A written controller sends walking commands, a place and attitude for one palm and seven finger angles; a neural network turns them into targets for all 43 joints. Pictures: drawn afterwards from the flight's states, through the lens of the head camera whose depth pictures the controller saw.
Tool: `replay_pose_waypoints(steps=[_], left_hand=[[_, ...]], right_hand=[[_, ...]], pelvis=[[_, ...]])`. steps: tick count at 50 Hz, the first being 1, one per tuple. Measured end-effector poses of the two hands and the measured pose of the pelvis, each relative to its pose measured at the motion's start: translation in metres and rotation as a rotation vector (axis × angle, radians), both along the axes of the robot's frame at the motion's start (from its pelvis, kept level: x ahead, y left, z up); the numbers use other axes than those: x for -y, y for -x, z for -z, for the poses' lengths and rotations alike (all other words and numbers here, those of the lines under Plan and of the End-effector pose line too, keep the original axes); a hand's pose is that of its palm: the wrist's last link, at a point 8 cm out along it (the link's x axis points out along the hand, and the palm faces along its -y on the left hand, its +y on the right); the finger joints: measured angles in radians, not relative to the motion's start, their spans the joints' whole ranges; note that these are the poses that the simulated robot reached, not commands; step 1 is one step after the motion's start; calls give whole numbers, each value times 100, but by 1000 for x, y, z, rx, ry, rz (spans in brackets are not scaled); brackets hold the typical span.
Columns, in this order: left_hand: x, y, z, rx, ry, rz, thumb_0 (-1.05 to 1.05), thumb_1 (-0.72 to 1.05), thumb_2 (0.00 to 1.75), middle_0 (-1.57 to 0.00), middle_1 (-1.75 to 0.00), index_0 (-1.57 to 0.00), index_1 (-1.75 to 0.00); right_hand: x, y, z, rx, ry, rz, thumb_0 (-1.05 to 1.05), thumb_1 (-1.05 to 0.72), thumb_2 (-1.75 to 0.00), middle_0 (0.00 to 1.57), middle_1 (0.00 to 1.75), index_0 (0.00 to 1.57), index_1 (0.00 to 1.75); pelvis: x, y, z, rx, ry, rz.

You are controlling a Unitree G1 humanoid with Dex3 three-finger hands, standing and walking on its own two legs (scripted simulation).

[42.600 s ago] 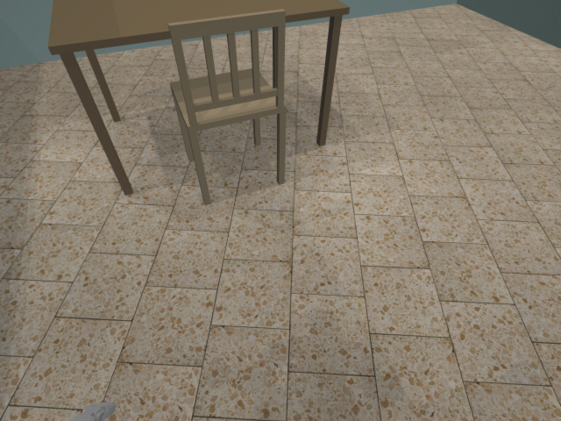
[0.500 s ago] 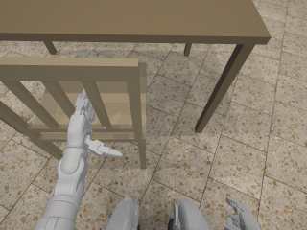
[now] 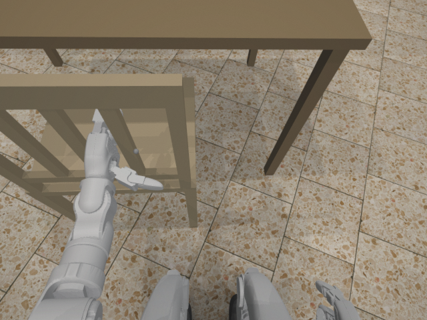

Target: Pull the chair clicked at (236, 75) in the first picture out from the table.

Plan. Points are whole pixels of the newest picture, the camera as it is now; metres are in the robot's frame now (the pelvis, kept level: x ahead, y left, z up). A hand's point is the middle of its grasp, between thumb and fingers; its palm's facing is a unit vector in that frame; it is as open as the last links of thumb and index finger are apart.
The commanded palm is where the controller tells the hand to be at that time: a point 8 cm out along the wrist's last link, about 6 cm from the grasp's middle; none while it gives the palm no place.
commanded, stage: push the fingers through the gap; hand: left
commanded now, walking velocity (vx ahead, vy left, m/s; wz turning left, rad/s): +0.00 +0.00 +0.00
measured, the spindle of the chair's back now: (80, 145) +0.43 +0.26 +0.01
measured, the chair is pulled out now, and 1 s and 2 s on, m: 0.01 0.01 0.04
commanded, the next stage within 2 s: hook a spindle and tug to test in 0.50 s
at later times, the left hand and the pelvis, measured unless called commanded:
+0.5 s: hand (137, 146) +0.42 +0.15 +0.03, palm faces +0.04 -1.00 -0.01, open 16.9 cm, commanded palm +0.39 +0.19 +0.03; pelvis +0.00 +0.00 +0.00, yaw +0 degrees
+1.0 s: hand (138, 144) +0.43 +0.15 +0.02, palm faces +0.04 -1.00 +0.00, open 14.9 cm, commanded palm +0.40 +0.18 +0.03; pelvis +0.00 +0.00 +0.00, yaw +0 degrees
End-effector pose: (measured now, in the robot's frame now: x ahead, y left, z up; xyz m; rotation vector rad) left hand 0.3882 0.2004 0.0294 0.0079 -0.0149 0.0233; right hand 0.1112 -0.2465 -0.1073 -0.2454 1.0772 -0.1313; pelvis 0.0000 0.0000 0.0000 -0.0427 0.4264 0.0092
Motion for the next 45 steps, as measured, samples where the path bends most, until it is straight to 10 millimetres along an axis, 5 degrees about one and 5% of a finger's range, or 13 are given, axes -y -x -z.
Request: replay_pose_waypoints(steps=[16, 33, 45], left_hand=[[1, -12, 3, -13, 1, -12, -1, -50, 30, -6, -8, -6, -8], [1, -8, 0, -3, -3, -25, -1, -50, 30, -7, -8, -6, -9], [1, -14, 5, -6, -3, -18, -1, -50, 30, -19, -46, -18, -47]], right_hand=[[0, 24, 2, -74, -4, 31, 0, -90, -90, 20, 30, 20, 30], [-1, 17, 0, -60, -8, 13, 0, -90, -90, 20, 30, 20, 30], [2, 14, 3, -66, 4, 1, 0, -90, -90, 20, 30, 20, 30]], pelvis=[[-4, -1, -2, -7, 0, 8], [-3, 1, -3, 1, 0, 3], [-1, 2, 0, -7, 2, -3]])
